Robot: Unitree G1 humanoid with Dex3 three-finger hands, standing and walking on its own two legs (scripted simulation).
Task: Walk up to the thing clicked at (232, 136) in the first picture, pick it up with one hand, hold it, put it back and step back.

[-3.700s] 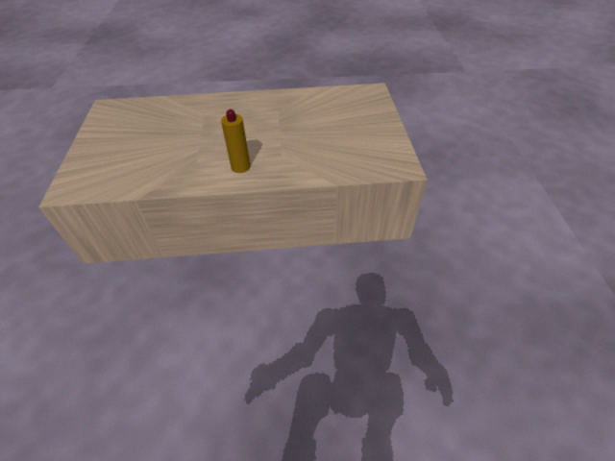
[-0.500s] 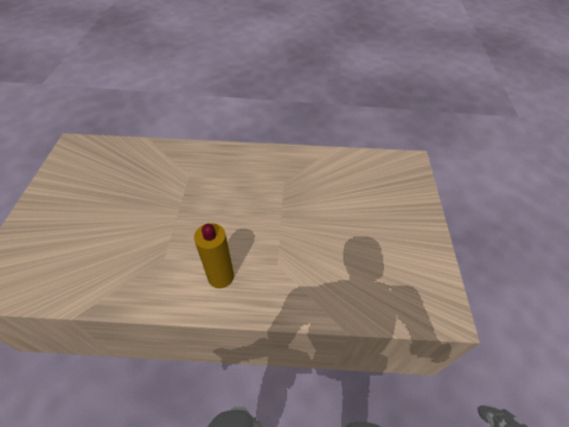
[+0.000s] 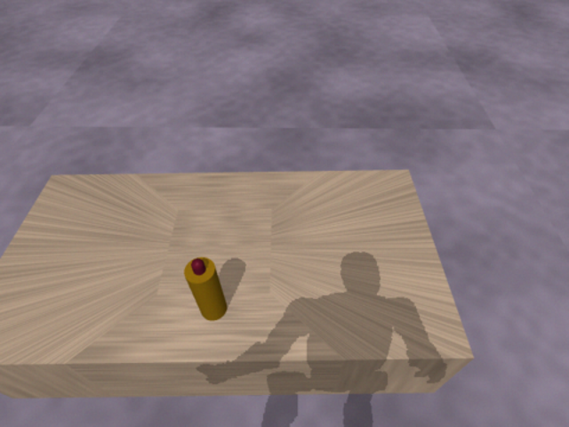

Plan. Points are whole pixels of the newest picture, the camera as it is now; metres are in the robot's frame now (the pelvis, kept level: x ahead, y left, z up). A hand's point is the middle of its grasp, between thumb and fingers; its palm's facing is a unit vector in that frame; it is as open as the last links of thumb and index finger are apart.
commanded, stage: walk up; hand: left
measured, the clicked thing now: (206, 287) +0.51 +0.23 -0.32
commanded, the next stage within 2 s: stand in 0.78 s
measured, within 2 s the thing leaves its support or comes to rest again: neither
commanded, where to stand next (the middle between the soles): +0.06 +0.01 m, yaw +1 degrees
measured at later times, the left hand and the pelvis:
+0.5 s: hand out of the picture +0.09 +0.25 -0.15, palm faces -0.04 -0.94 -0.33, open 7.4 cm; pelvis +0.01 +0.00 +0.01, yaw +0 degrees
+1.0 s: hand out of the picture +0.10 +0.25 -0.15, palm faces -0.04 -0.94 -0.34, open 7.4 cm; pelvis +0.02 +0.00 +0.01, yaw +0 degrees
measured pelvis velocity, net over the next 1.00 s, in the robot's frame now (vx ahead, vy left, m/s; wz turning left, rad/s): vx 0.02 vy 0.00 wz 0.00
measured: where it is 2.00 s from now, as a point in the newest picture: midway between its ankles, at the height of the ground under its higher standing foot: outside the picture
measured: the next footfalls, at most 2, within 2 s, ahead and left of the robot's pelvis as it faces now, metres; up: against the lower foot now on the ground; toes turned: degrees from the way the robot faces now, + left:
none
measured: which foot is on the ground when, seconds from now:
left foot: down 0.00-1.00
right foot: down 0.00-1.00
